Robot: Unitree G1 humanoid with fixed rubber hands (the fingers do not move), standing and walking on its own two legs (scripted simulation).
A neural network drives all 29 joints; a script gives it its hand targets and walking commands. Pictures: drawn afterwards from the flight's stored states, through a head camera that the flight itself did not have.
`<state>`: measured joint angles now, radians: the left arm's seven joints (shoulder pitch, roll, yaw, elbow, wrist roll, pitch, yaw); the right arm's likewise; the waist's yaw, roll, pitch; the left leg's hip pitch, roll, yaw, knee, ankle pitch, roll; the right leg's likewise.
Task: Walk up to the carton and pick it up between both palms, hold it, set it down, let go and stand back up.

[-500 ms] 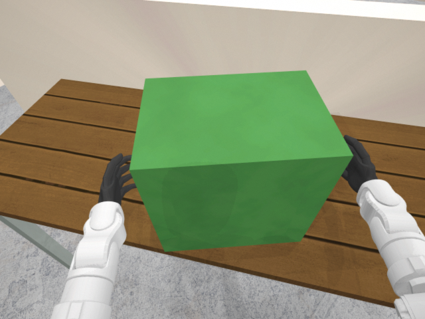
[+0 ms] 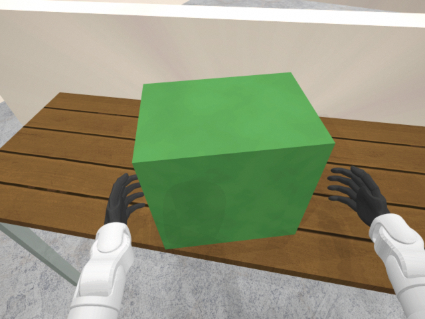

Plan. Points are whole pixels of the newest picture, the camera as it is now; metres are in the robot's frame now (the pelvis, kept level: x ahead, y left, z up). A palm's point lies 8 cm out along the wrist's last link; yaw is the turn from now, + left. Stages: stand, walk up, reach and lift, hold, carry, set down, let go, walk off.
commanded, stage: set down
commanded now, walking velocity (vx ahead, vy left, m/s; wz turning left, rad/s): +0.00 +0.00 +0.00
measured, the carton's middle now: (225, 165) +0.40 -0.01 +0.07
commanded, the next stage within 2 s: none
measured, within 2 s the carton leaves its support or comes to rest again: neither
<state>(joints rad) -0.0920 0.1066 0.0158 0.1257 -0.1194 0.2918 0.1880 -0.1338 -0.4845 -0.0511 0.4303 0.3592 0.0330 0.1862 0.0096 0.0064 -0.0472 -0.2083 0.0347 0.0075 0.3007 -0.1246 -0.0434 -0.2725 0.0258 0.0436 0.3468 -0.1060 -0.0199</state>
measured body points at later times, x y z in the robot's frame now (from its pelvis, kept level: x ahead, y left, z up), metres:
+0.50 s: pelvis +0.02 +0.00 +0.00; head +0.01 +0.00 +0.45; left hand +0.23 +0.21 +0.05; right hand +0.23 -0.27 +0.04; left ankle +0.02 +0.15 -0.75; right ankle +0.04 -0.10 -0.75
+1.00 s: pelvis +0.02 +0.01 +0.00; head +0.02 +0.00 +0.45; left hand +0.21 +0.21 +0.01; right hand +0.21 -0.27 +0.01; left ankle +0.02 +0.15 -0.75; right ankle +0.04 -0.10 -0.75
